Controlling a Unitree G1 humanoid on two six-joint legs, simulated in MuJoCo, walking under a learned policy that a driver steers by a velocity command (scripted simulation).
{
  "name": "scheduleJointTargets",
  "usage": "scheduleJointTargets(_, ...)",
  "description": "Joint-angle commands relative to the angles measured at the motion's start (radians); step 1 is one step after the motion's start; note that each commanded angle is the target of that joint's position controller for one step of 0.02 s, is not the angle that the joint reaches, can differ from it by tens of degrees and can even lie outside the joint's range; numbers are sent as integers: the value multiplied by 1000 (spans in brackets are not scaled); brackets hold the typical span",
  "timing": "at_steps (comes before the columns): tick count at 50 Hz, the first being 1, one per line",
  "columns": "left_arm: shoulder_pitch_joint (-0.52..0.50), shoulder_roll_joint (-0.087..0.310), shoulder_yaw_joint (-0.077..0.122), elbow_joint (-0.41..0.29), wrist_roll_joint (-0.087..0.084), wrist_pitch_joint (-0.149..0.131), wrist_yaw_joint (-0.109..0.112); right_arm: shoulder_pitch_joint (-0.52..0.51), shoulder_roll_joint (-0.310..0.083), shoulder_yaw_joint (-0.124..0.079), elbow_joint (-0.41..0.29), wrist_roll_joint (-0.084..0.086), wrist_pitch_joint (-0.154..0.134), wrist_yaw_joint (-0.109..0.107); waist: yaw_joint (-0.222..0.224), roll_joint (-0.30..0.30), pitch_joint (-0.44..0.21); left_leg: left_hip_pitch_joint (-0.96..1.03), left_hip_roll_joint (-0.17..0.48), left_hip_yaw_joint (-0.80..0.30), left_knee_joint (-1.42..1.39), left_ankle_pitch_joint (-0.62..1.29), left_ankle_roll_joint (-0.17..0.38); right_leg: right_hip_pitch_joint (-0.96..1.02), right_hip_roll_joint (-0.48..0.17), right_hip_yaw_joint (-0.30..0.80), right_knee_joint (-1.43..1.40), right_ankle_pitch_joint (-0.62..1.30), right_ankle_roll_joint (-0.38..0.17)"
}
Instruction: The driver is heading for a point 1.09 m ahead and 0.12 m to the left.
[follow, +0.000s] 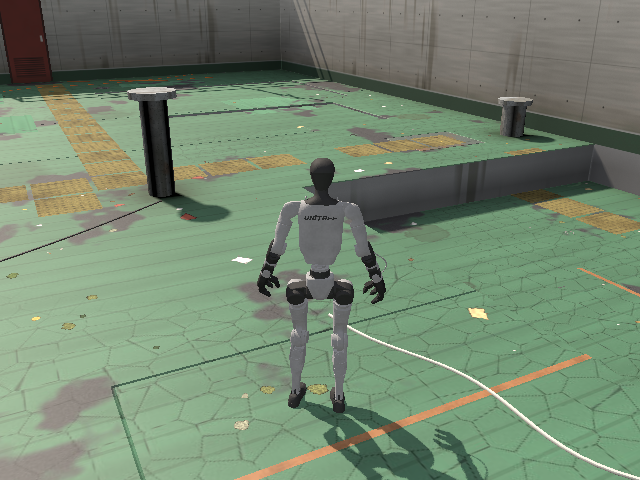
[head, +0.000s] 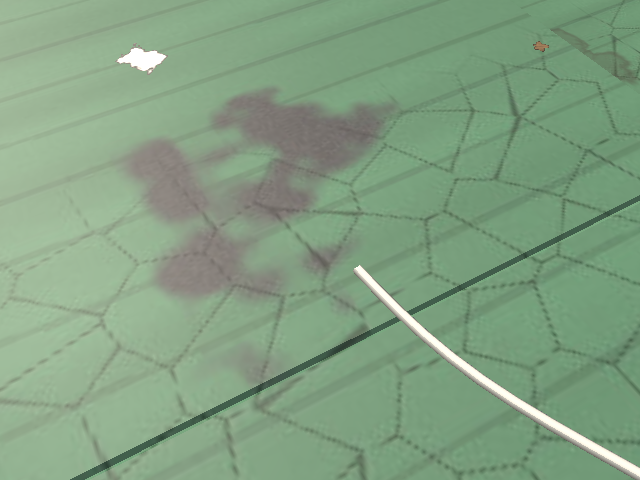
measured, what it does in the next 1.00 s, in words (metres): steps on the spot, turning left: left foot, then right foot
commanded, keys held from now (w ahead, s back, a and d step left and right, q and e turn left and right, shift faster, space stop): q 0.56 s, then no key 0.06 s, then w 0.10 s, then w+e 0.28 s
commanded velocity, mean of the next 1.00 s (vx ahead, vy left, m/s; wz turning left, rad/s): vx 0.10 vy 0.00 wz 0.36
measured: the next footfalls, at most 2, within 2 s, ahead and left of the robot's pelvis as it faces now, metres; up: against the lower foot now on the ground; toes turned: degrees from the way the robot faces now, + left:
left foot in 0.44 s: +0.00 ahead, +0.11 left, +0.00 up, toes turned +17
right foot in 1.00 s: +0.15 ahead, -0.04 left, +0.00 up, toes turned +18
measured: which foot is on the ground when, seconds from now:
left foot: down 0.00-0.00, up 0.02-0.42, down 0.44-1.00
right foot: down 0.00-0.44, up 0.46-0.98, down 1.00-1.00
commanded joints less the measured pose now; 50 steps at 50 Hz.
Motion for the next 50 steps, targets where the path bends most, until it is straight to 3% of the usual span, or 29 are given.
scheduleJointTargets(1, 31, 260, 58, -66, 18, -8, 15, 3, -29, -9, -90, 3, -17, -7, 12, -281, -82, -246, -96, 87, 256, -331, 10, 144, -411, 453, -329, -51, -139)
scheduleJointTargets(2, 44, 216, 48, -63, 31, -5, 7, -6, -117, -26, -80, -25, -14, -12, 18, -193, -72, -206, -4, 79, 453, -373, 14, 47, -461, 432, -277, 93, -217)
scheduleJointTargets(3, 8, 137, 26, -74, 25, -8, 3, 4, -127, -36, -60, -19, -12, -7, -11, -110, -49, -188, 7, 69, 529, -325, 21, 20, -405, 342, -255, 184, -218)
scheduleJointTargets(4, -31, 103, 17, -81, 19, -10, 1, 28, -115, -36, -40, -19, -6, -1, -31, -95, -24, -186, 18, 86, 585, -267, 15, 13, -339, 233, -233, 255, -192)
scheduleJointTargets(5, -44, 98, 15, -87, 17, -15, 6, 42, -108, -35, -32, -20, 0, 9, -37, -125, -38, -202, 23, 103, 611, -222, 6, 56, -294, 161, -215, 302, -168)
scheduleJointTargets(6, -31, 101, 15, -86, 17, -18, 9, 48, -98, -30, -30, -20, 3, 20, -26, -156, -44, -222, 25, 123, 609, -213, -9, 99, -273, 111, -192, 408, -165)
scheduleJointTargets(8, 35, 110, 21, -69, 16, -18, 8, 4, -89, -22, -45, -15, 6, 32, 15, -154, -62, -243, 28, 148, 571, -210, -32, 180, -279, 74, -161, 515, -180)
scheduleJointTargets(12, 100, 133, 35, -48, 16, -15, 3, -70, -68, -8, -84, -9, 15, 43, 59, -167, -69, -231, 53, 178, 436, -236, -38, 252, -331, 54, -139, 536, -205)
scheduleJointTargets(17, 76, 160, 49, -44, 20, -12, -17, -82, -53, 3, -115, 3, 14, 45, 55, -200, -80, -63, 53, 254, 246, -254, 0, 173, -344, -18, -87, 577, -187)
scheduleJointTargets(20, 51, 172, 58, -42, 8, -5, -23, -45, -47, 5, -119, 0, 3, 41, 21, -182, -93, 50, 38, 284, 47, -156, 32, 131, -342, -58, 4, 519, -143)
scheduleJointTargets(21, 55, 169, 60, -35, 3, -2, -23, -12, -54, 3, -111, -11, -8, 33, -6, -132, -103, 143, 34, 259, -92, -27, 48, 68, -321, -96, 83, 414, -92)
scheduleJointTargets(22, 86, 137, 53, -39, 8, 1, -26, 32, -129, -14, -105, -28, -25, 20, -20, 51, -120, 276, 167, 39, -219, 40, 83, -88, -254, -170, 290, 184, -24)
scheduleJointTargets(23, 53, 47, 27, -114, 18, 10, -23, 42, -285, -46, -132, -15, -35, 16, -3, 273, -92, 328, 460, -370, -222, 447, 227, -380, -58, -190, 470, -357, 46)
scheduleJointTargets(24, 3, 93, 32, -112, 23, 26, -9, 142, -263, -54, -100, 0, -35, 14, -77, 150, -141, 301, 470, -328, -188, 498, 333, -352, -70, -34, 614, -376, 44)
scheduleJointTargets(25, 8, 99, 36, -102, 10, 33, -11, 93, -200, -35, -99, 1, -33, 9, -31, 107, -82, 261, 407, -234, -181, 455, 328, -369, -90, -9, 659, -296, 41)
scheduleJointTargets(26, 14, 105, 39, -87, 2, 27, -15, 12, -148, -20, -111, 2, -28, 3, 3, 80, -32, 207, 328, -155, -197, 378, 282, -359, -106, 5, 628, -199, 40)
scheduleJointTargets(27, 17, 118, 44, -81, 10, 22, -18, -46, -126, -12, -127, 3, -25, -4, 23, 93, -29, 208, 270, -116, -199, 350, 241, -352, -109, 5, 596, -137, 41)
scheduleJointTargets(28, 38, 126, 47, -69, 22, 22, -24, -54, -114, -8, -132, 4, -25, -8, 26, 108, -55, 214, 242, -91, -188, 424, 234, -326, -98, -7, 606, -104, 49)
scheduleJointTargets(31, 66, 101, 42, -53, 12, 30, -35, -14, -117, -5, -119, 2, -36, -4, 24, 65, -114, 242, 236, -62, -175, 497, 232, -289, -81, -21, 584, -75, 61)
scheduleJointTargets(34, 24, 95, 39, -58, 25, 35, -46, 59, -116, -3, -87, -12, -40, -2, -18, 106, -91, 245, 225, -135, -281, -68, 246, -315, -88, -32, 478, -63, 58)
scheduleJointTargets(36, -17, 95, 39, -64, 29, 26, -56, 85, -113, 1, -69, -21, -44, -1, -35, 123, -35, 236, 240, -195, -336, -269, 252, -344, -87, -35, 403, -56, 52)
scheduleJointTargets(39, -32, 72, 29, -50, 27, 1, -65, 111, -119, 6, -41, -28, -67, -4, -43, 93, -16, 242, 262, -179, -353, -266, 252, -312, -91, -49, 299, -42, 32)
scheduleJointTargets(44, -57, 71, 22, -52, 15, -22, -74, 137, -132, 4, -10, -32, -101, -8, -46, 70, 23, 205, 308, -150, -370, -317, 258, -248, -81, -50, 203, -74, -27)
scheduleJointTargets(46, -42, 66, 20, -50, 10, -30, -77, 128, -134, 2, -4, -29, -110, -8, -30, 59, 38, 171, 318, -119, -366, -306, 249, -184, -73, -57, 148, -75, -54)
scheduleJointTargets(48, 33, 49, 16, -24, 10, -41, -74, 89, -134, 2, -5, -19, -114, -7, 28, 33, 38, 76, 293, -36, -309, -264, 218, -2, -46, -94, 12, -4, -79)
scheduleJointTargets(49, 107, 59, 22, 6, 13, -49, -69, 87, -119, 7, -3, -19, -117, -7, 62, 4, 20, 2, 260, 16, -224, -218, 196, 138, -20, -86, -40, -8, -87)
scheduleJointTargets(50, 235, 104, 38, 48, 17, -59, -59, 70, -77, 23, -13, -28, -125, -6, 118, -81, -31, -100, 198, 105, -22, -110, 161, 311, -82, 40, -103, -80, -111)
